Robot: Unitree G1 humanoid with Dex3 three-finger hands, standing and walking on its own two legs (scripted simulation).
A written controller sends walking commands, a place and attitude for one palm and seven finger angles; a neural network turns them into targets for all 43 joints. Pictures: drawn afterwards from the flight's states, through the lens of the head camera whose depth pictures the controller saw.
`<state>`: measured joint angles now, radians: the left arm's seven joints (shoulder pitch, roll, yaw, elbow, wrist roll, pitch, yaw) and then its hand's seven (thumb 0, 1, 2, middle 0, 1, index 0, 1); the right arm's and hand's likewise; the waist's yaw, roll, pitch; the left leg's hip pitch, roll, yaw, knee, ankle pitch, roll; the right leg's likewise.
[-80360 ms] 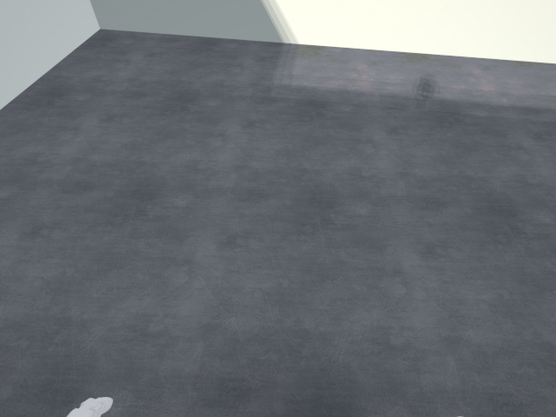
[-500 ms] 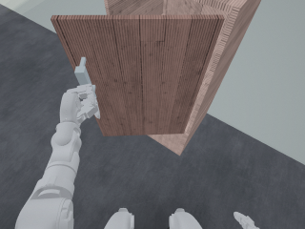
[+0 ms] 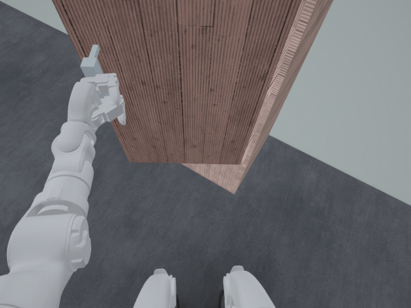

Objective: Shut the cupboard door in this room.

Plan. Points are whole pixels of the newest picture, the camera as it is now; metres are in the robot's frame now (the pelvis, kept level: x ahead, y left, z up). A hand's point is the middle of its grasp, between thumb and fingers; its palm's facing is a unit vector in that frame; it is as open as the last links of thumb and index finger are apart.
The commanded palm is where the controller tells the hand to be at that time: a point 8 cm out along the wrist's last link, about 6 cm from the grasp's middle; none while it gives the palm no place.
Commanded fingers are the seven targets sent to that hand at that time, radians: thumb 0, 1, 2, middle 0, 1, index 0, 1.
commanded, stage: push the door shut along its arc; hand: left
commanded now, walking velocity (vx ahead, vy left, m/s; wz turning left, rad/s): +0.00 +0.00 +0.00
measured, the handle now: (102, 80) +0.56 +0.19 +0.07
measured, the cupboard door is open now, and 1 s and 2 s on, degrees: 31 18 11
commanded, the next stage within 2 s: pull the fist back off the door in 1.10 s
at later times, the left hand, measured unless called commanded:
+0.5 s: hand (134, 81) +0.54 +0.12 +0.08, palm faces -0.25 -0.97 -0.03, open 3.1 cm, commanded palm +0.54 +0.16 +0.07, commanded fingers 0.00 0.90 0.90 -1.30 -1.50 -1.30 -1.50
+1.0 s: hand (150, 63) +0.59 +0.09 +0.08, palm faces -0.34 -0.94 -0.02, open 2.9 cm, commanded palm +0.61 +0.12 +0.07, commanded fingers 0.00 0.90 0.90 -1.30 -1.50 -1.30 -1.50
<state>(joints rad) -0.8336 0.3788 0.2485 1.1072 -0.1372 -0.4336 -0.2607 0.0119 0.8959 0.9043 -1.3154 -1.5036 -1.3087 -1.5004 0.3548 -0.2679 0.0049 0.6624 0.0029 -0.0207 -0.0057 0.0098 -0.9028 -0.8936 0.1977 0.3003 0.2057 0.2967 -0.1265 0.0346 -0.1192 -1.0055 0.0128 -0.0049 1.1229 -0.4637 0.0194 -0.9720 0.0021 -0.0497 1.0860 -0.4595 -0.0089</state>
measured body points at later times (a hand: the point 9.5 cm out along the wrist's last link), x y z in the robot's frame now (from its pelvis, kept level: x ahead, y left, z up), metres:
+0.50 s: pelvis +0.00 +0.00 -0.02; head +0.15 +0.02 +0.41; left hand +0.55 +0.17 +0.09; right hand -0.01 -0.27 -0.12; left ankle +0.04 +0.11 -0.65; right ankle +0.03 -0.12 -0.65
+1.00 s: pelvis +0.01 +0.00 -0.03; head +0.19 +0.01 +0.38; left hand +0.61 +0.14 +0.09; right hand -0.05 -0.25 -0.12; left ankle +0.04 +0.11 -0.65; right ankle +0.03 -0.12 -0.65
